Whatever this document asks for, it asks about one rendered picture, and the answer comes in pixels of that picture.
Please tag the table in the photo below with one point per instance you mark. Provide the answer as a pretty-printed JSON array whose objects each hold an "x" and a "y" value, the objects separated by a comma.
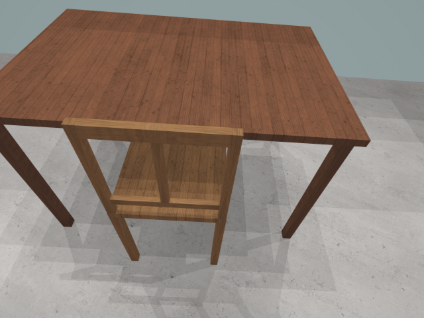
[{"x": 273, "y": 81}]

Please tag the chair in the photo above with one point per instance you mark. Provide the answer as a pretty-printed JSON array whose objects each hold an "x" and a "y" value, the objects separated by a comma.
[{"x": 171, "y": 172}]

